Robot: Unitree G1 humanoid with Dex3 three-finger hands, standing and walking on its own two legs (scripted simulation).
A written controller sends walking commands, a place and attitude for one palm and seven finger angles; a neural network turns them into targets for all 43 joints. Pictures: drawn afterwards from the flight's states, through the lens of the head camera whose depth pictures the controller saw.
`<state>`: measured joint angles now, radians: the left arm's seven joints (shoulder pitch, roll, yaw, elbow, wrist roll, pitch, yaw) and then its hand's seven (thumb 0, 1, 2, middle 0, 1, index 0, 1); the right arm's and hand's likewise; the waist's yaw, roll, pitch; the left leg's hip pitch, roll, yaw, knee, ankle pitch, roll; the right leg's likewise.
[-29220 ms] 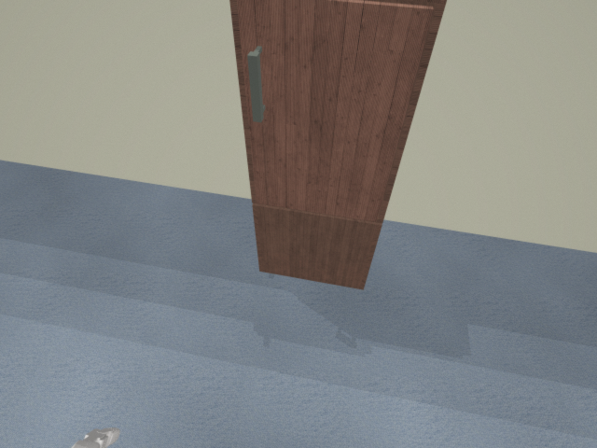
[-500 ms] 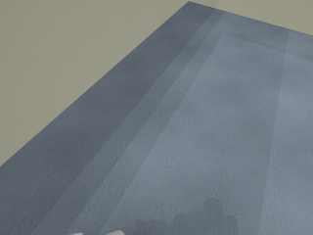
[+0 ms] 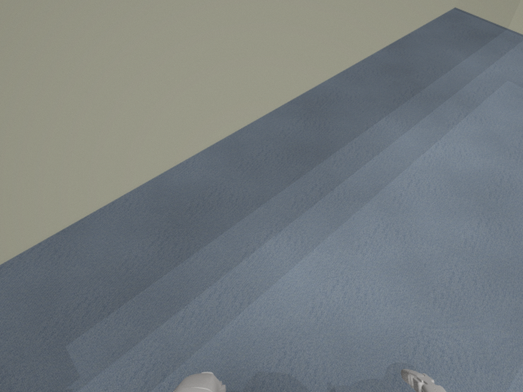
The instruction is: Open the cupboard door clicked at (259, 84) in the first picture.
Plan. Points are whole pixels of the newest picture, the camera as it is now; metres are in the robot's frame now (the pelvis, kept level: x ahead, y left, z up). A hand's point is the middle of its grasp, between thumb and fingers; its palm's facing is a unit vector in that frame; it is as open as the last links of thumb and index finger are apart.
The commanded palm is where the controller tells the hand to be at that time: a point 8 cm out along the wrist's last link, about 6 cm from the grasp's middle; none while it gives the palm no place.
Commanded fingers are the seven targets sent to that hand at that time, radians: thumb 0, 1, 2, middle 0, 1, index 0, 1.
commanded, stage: turn to face it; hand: left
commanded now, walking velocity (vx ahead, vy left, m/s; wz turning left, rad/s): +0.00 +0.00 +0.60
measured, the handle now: out of the picture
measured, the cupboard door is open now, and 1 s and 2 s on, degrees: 48 48 48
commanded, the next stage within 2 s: none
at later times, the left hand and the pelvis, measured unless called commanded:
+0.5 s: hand out of the picture +0.04 +0.19 -0.16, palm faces +0.31 -0.91 -0.27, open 7.4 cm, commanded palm none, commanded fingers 0.00 0.90 0.90 -0.20 -0.30 -0.20 -0.30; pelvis +0.00 -0.04 -0.01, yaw +19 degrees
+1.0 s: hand out of the picture -0.03 +0.17 -0.16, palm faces +0.59 -0.75 -0.30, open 7.4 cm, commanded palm none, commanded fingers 0.00 0.90 0.90 -0.20 -0.30 -0.20 -0.30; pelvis +0.01 -0.07 -0.01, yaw +37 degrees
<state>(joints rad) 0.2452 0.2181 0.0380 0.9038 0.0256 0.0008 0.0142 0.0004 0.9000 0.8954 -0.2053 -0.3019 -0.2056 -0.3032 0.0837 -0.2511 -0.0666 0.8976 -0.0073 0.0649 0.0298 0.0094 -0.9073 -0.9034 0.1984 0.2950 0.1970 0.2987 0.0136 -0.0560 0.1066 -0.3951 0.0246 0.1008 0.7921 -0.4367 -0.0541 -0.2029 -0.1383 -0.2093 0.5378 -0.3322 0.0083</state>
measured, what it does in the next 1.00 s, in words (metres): steps on the spot, turning left: left foot, then right foot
